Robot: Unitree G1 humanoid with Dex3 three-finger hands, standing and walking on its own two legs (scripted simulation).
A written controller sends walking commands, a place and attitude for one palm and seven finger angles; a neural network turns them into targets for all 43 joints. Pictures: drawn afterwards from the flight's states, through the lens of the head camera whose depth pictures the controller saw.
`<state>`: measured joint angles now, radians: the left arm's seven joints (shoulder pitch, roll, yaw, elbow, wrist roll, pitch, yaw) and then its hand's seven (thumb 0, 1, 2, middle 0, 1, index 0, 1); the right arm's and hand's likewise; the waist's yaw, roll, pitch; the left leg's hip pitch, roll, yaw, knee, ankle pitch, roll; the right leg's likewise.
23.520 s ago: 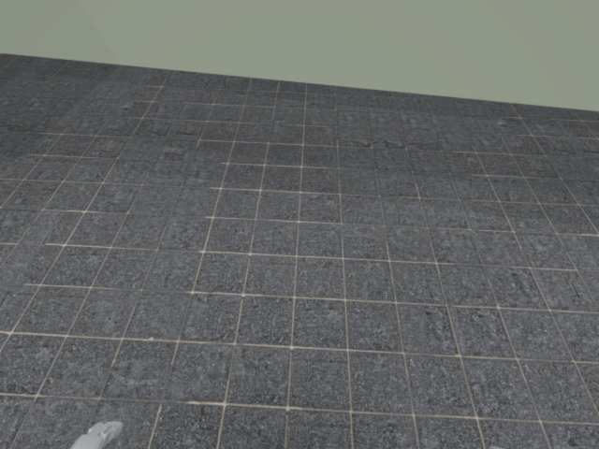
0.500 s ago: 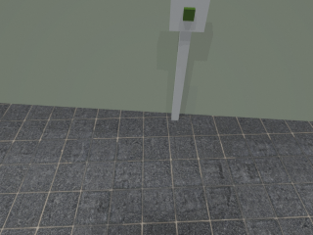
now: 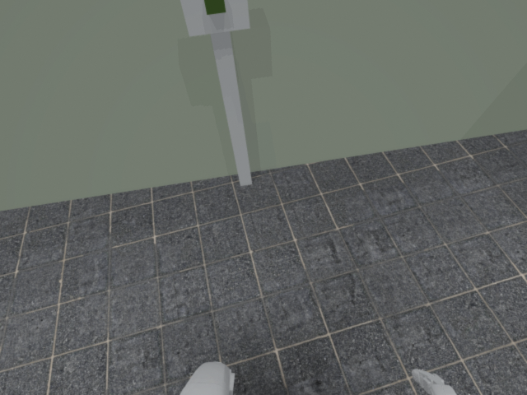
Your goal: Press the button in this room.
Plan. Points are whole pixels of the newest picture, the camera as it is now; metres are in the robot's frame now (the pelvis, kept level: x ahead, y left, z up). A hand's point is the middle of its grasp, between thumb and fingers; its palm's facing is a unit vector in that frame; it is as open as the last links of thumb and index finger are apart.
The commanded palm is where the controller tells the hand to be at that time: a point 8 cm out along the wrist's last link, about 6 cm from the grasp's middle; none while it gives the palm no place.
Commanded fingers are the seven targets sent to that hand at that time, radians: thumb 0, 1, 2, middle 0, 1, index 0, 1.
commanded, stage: walk to a spot facing it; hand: left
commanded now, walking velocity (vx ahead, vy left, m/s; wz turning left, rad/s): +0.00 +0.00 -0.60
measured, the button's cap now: (214, 0) +1.01 +0.23 +0.09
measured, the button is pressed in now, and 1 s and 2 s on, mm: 0 0 0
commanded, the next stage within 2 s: turn to face it in 1.76 s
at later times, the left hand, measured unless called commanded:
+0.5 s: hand (119, 384) +0.14 +0.29 -0.17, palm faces -0.22 -0.95 -0.21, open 7.4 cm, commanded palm none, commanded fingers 0.00 0.90 0.90 -0.20 -0.30 -0.20 -0.30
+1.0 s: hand (244, 278) +0.35 +0.09 -0.18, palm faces -0.57 -0.79 -0.20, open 7.3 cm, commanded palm none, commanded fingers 0.00 0.90 0.90 -0.20 -0.30 -0.20 -0.30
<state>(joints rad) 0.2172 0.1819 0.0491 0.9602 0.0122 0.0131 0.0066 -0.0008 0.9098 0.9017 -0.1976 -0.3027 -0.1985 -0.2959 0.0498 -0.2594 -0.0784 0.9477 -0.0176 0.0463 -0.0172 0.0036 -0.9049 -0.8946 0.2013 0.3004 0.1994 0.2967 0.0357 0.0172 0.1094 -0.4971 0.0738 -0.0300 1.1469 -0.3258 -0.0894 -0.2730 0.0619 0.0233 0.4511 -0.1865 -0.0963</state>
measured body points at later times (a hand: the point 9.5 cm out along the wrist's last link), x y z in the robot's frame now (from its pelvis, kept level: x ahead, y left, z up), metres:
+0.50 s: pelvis +0.04 +0.09 +0.00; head +0.08 +0.11 +0.45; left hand +0.15 +0.34 -0.15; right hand +0.03 -0.18 -0.12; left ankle +0.01 +0.18 -0.74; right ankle +0.01 -0.06 -0.67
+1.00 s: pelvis +0.14 +0.01 -0.02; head +0.18 -0.02 +0.43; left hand +0.37 +0.13 -0.16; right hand -0.02 -0.17 -0.17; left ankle +0.12 +0.17 -0.64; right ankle +0.11 -0.05 -0.74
